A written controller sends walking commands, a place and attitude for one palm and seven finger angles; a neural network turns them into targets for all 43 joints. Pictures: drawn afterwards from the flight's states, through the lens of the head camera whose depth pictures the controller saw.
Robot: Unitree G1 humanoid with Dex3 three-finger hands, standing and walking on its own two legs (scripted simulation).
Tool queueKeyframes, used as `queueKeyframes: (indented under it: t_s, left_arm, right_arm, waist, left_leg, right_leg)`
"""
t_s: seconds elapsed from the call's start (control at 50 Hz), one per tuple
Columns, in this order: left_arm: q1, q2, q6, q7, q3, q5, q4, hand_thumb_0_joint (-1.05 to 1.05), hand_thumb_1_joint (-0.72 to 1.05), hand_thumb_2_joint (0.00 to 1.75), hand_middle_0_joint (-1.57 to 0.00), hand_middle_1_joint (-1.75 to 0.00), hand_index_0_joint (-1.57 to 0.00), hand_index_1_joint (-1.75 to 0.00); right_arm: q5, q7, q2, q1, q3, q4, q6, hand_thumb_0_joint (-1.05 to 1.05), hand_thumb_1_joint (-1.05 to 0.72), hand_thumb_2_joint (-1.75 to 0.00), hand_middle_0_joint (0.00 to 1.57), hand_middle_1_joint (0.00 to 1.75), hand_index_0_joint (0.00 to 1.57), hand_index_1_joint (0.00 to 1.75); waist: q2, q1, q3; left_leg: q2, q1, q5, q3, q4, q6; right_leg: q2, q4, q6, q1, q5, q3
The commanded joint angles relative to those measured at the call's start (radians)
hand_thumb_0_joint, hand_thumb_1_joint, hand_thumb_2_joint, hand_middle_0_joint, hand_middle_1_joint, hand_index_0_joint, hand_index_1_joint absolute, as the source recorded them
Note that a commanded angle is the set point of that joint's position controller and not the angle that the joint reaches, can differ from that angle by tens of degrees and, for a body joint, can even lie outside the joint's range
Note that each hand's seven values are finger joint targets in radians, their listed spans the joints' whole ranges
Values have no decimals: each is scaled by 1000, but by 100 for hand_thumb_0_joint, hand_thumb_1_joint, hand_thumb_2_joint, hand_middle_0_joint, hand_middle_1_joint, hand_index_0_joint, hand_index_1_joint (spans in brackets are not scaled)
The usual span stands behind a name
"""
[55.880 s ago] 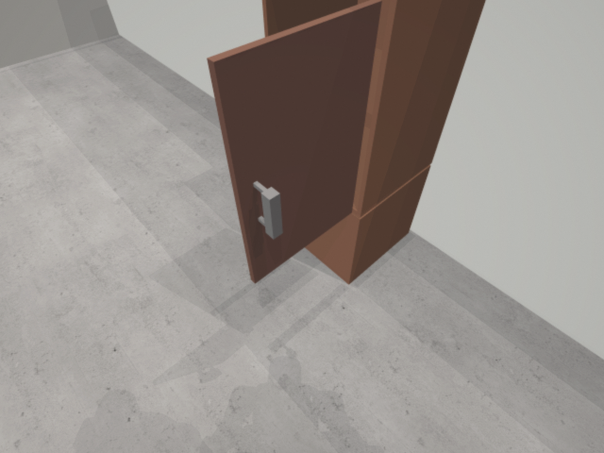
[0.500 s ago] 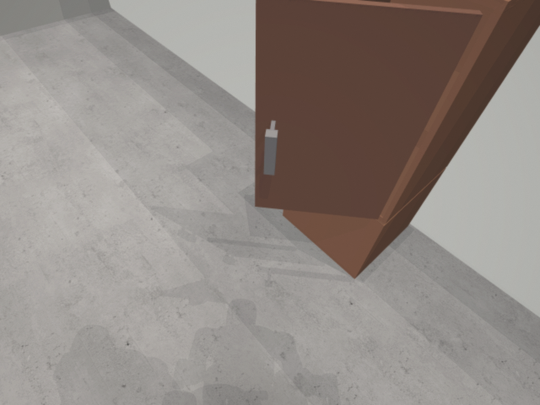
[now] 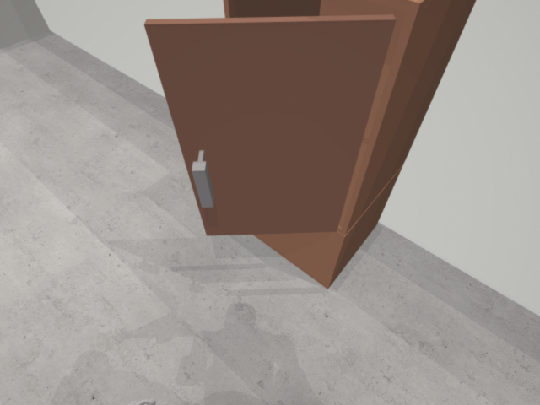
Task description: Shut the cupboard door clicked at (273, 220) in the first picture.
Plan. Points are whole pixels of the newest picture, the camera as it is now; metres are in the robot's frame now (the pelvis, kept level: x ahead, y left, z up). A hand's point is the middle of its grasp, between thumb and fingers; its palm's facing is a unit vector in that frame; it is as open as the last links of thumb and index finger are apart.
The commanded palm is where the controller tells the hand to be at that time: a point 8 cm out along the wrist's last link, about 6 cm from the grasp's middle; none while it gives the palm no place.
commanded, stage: take the last steps up to it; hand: left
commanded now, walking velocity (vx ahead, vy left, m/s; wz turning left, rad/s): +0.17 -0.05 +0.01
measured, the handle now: (204, 178) +0.57 +0.16 -0.06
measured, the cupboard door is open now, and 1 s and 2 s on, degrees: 42 42 42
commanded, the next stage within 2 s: come to a stop and stand still in 0.10 s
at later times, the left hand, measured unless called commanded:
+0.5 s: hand out of the picture +0.15 +0.15 -0.17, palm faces +0.06 -0.97 -0.23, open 7.3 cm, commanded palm none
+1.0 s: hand out of the picture +0.14 +0.22 -0.16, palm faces +0.05 -0.96 -0.29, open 7.4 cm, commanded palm none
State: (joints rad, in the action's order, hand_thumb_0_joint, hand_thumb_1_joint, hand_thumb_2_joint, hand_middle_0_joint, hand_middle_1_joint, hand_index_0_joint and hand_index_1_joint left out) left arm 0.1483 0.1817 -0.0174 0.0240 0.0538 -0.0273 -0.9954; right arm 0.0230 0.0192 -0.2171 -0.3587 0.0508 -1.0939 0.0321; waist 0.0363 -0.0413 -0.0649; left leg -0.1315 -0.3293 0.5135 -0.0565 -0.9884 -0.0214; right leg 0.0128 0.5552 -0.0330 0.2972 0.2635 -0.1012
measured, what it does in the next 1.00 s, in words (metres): steps on the spot: left foot, then right foot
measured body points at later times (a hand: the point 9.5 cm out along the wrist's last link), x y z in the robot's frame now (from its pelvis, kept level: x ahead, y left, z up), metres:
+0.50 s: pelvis +0.12 -0.05 +0.00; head +0.15 -0.05 +0.45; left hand +0.14 +0.20 -0.15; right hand +0.18 -0.28 -0.16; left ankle +0.09 +0.09 -0.72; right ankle +0.10 -0.15 -0.73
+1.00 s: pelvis +0.09 +0.01 +0.00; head +0.09 -0.01 +0.44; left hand +0.14 +0.27 -0.14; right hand +0.20 -0.22 -0.15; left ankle +0.08 +0.10 -0.73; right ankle +0.10 -0.14 -0.73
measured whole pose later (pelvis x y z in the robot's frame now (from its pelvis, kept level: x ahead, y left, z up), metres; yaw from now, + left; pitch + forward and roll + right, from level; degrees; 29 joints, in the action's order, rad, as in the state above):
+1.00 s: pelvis +0.09 +0.01 +0.00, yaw +1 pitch -3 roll +1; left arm 0.24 0.21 0.03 -0.04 0.01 -0.02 -0.95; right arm 0.02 0.01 -0.19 -0.18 0.01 -0.88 0.02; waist 0.02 0.03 -0.04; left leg 0.02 -0.23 0.34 -0.09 -0.61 0.05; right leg 0.06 0.64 0.03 0.27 0.31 0.03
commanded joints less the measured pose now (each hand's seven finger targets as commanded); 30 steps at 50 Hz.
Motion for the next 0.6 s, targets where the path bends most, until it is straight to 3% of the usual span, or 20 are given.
queueKeyframes:
  t_s: [0.0, 0.04, 0.08, 0.14, 0.16, 0.18, 0.2, 0.22, 0.26, 0.3, 0.34, 0.36, 0.38, 0.4, 0.42, 0.44, 0.46, 0.5, 0.54, 0.58]
  left_arm:
    - [71, 122, -11, -36, 17, 1, 9, 0, 90, 90, -20, -30, -20, -30]
    - [62, 120, -20, -35, 12, -1, 3, 0, 90, 90, -20, -30, -20, -30]
    - [80, 123, -20, -34, 16, 0, -9, 0, 90, 90, -20, -30, -20, -30]
    - [75, 119, -15, -32, 15, 13, -26, 0, 90, 90, -20, -30, -20, -30]
    - [95, 92, -11, -29, 8, 17, -29, 0, 90, 90, -20, -30, -20, -30]
    - [126, 47, -7, -27, 0, 19, -24, 0, 90, 90, -20, -30, -20, -30]
    - [125, 27, -4, -27, -9, 18, -6, 0, 90, 90, -20, -30, -20, -30]
    - [80, 56, 7, -33, -9, 10, 8, 0, 90, 90, -20, -30, -20, -30]
    - [95, 51, 15, -40, -10, 19, -16, 0, 90, 90, -20, -30, -20, -30]
    - [122, 48, 23, -42, -11, 23, -35, 0, 90, 90, -20, -30, -20, -30]
    - [171, 74, 28, -47, -3, 17, -44, 0, 90, 90, -20, -30, -20, -30]
    - [184, 92, 26, -50, 2, 12, -45, 0, 90, 90, -20, -30, -20, -30]
    - [171, 125, 25, -53, 8, 6, -34, 0, 90, 90, -20, -30, -20, -30]
    - [149, 144, 27, -51, 10, 2, -15, 0, 90, 90, -20, -30, -20, -30]
    - [144, 168, 26, -52, 16, 2, -11, 0, 90, 90, -20, -30, -20, -30]
    - [158, 185, 24, -56, 22, 2, -16, 0, 90, 90, -20, -30, -20, -30]
    - [171, 188, 23, -61, 21, 1, -22, 0, 90, 90, -20, -30, -20, -30]
    - [163, 185, 28, -75, 27, -5, -13, 0, 90, 90, -20, -30, -20, -30]
    - [129, 199, 29, -76, 33, -3, 13, 0, 90, 90, -20, -30, -20, -30]
    - [127, 193, 28, -77, 34, -2, 24, 0, 90, 90, -20, -30, -20, -30]
  right_arm:
    - [6, -13, -26, 34, 8, 103, -39, 0, -90, -90, 20, 30, 20, 30]
    - [7, -16, 0, 4, -2, 98, -37, 0, -90, -90, 20, 30, 20, 30]
    - [6, -16, 9, 14, -6, 106, -41, 0, -90, -90, 20, 30, 20, 30]
    - [6, -11, -1, -46, -11, 81, -60, 0, -90, -90, 20, 30, 20, 30]
    - [7, -10, -33, -76, -9, 65, -70, 0, -90, -90, 20, 30, 20, 30]
    - [14, -4, -98, -112, 3, 57, -77, 0, -90, -90, 20, 30, 20, 30]
    - [17, 6, -168, -143, 14, 66, -69, 0, -90, -90, 20, 30, 20, 30]
    - [18, 23, -153, -113, 6, 68, -63, 0, -90, -90, 20, 30, 20, 30]
    - [7, 40, -92, -4, -23, 81, -65, 0, -90, -90, 20, 30, 20, 30]
    - [1, 43, -89, 82, -18, 90, -59, 0, -90, -90, 20, 30, 20, 30]
    - [-14, 40, -112, 117, 0, 94, -41, 0, -90, -90, 20, 30, 20, 30]
    - [-18, 37, -110, 129, 9, 101, -33, 0, -90, -90, 20, 30, 20, 30]
    - [-20, 32, -104, 130, 16, 112, -25, 0, -90, -90, 20, 30, 20, 30]
    - [-18, 23, -97, 123, 21, 117, -18, 0, -90, -90, 20, 30, 20, 30]
    - [-16, 22, -75, 125, 24, 118, -4, 0, -90, -90, 20, 30, 20, 30]
    - [-15, 19, -55, 131, 23, 123, 6, 0, -90, -90, 20, 30, 20, 30]
    - [-16, 18, -49, 158, 23, 134, 16, 0, -90, -90, 20, 30, 20, 30]
    - [-19, 20, -57, 203, 23, 153, 20, 0, -90, -90, 20, 30, 20, 30]
    - [-18, 12, -59, 212, 21, 156, 21, 0, -90, -90, 20, 30, 20, 30]
    - [-15, 5, -62, 230, 18, 165, 25, 0, -90, -90, 20, 30, 20, 30]
  waist:
    - [-144, 18, 27]
    - [-144, -2, 35]
    - [-156, 8, 32]
    - [-109, -23, 44]
    - [-32, -27, 59]
    - [146, -32, 58]
    - [226, -38, 56]
    - [206, -36, 18]
    - [186, 19, 46]
    - [128, 43, 76]
    - [78, 60, 113]
    - [31, 62, 115]
    - [-22, 49, 113]
    - [-14, 43, 85]
    - [-100, 42, 86]
    - [-204, 55, 86]
    - [-243, 76, 77]
    - [-206, 88, 77]
    - [-191, 82, 108]
    - [-194, 87, 128]
  left_leg:
    - [3, -156, -87, 6, -60, 4]
    - [19, -99, -118, -19, 76, -2]
    - [38, -59, -144, -41, 217, -1]
    - [72, 134, -320, -65, 465, -1]
    - [48, 242, -363, -9, 529, 9]
    - [-106, 315, -384, 204, 611, 77]
    - [-284, 300, -477, 417, 679, 181]
    - [-294, 263, -683, 418, 708, 217]
    - [-239, 222, -1104, 256, 633, 212]
    - [-173, 267, -1206, 123, 574, 180]
    - [-109, 253, -1039, 78, 524, 123]
    - [-62, 219, -904, 52, 494, 85]
    - [-19, 166, -738, 22, 470, 51]
    - [14, 137, -601, 6, 464, 35]
    - [49, 109, -491, -22, 375, 16]
    - [104, 45, -245, -43, 265, -6]
    - [133, -33, 40, -10, 128, -11]
    - [137, -130, 95, 75, -53, -7]
    - [141, -174, 51, 90, -84, -20]
    - [144, -171, 8, 86, -54, -31]
  right_leg:
    - [246, -341, -164, -76, -37, 212]
    - [229, -330, -161, -51, -117, 167]
    - [221, -312, -164, -68, -114, 168]
    - [176, -219, -119, -33, -43, 142]
    - [134, -134, -86, 34, 14, 123]
    - [42, 22, -35, 143, 98, 71]
    - [-10, 183, 2, 174, 240, 7]
    - [-3, 304, 20, 205, 326, 64]
    - [55, 309, 46, 118, 278, 122]
    - [46, 121, 49, 38, 191, 86]
    - [23, -56, 44, -68, -67, 73]
    - [41, -89, 30, -101, -305, 114]
    - [95, -60, 5, -123, -500, 170]
    - [142, -45, -20, -100, -579, 183]
    - [205, -67, -54, -115, -689, 245]
    - [281, -110, -106, -154, -872, 314]
    - [342, -133, -165, -190, -1026, 359]
    - [367, -118, -215, -246, -1078, 364]
    - [325, -113, -188, -305, -994, 295]
    - [307, -122, -173, -322, -927, 274]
